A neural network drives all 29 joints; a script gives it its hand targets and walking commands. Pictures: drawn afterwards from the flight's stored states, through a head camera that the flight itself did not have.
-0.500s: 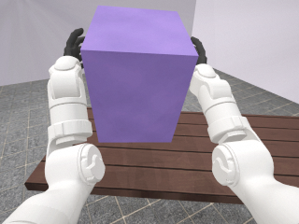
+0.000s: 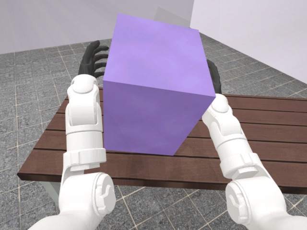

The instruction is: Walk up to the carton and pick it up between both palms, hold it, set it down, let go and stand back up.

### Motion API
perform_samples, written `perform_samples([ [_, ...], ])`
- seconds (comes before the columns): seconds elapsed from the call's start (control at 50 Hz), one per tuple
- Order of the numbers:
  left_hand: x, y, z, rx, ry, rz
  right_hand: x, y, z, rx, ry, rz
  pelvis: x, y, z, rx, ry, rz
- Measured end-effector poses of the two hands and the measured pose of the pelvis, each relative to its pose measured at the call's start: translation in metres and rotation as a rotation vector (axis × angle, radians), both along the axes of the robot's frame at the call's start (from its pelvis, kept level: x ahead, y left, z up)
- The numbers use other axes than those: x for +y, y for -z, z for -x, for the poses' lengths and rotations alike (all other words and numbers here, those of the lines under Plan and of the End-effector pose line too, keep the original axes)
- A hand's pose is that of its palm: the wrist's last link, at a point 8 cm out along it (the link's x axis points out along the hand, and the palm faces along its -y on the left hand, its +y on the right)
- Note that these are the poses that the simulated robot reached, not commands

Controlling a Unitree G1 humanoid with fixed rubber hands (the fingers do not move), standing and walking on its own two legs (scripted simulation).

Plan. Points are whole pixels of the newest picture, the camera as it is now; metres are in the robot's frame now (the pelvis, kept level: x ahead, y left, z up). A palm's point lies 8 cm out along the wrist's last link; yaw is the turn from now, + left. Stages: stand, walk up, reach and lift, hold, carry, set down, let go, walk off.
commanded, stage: set down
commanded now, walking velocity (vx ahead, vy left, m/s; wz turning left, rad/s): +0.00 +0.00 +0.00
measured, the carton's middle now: (148, 92) +0.42 -0.02 +0.18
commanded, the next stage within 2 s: none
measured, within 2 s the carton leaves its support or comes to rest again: neither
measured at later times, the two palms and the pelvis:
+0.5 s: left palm (95, 85) +0.41 +0.12 +0.22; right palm (211, 99) +0.37 -0.18 +0.18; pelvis +0.00 +0.00 +0.00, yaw +0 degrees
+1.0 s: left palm (101, 92) +0.43 +0.11 +0.18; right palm (211, 104) +0.37 -0.19 +0.16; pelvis +0.00 +0.00 +0.00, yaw -1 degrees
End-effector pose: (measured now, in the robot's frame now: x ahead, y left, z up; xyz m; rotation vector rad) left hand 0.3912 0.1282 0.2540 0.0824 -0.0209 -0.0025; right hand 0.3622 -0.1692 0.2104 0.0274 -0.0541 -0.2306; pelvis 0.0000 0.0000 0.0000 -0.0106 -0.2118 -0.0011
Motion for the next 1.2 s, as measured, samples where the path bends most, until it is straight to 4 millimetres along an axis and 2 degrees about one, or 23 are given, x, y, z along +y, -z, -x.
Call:
perform_samples([
  [0.26, 0.006, 0.016, -0.011, 0.041, 0.003, -0.014, 0.005, 0.007, -0.008, 0.019, 0.007, -0.007, 0.001, -0.001, -0.005, 0.017, -0.006, 0.0],
  [0.46, -0.006, 0.035, -0.017, 0.077, 0.031, -0.01, -0.006, 0.025, -0.004, 0.035, 0.039, -0.02, 0.001, -0.001, -0.004, 0.028, -0.003, 0.002],
  [0.66, -0.016, 0.039, -0.022, 0.086, 0.047, -0.011, -0.016, 0.025, -0.004, 0.032, 0.058, -0.027, 0.0, -0.002, -0.003, 0.048, 0.006, -0.001],
  [1.02, -0.016, 0.073, -0.035, 0.149, 0.074, -0.003, -0.016, 0.048, -0.009, 0.081, 0.085, -0.018, 0.002, -0.003, -0.005, 0.08, 0.011, -0.004],
  [1.2, -0.023, 0.08, -0.043, 0.155, 0.092, -0.018, -0.022, 0.054, -0.011, 0.083, 0.106, -0.018, 0.004, -0.003, -0.009, 0.099, 0.018, -0.003],
])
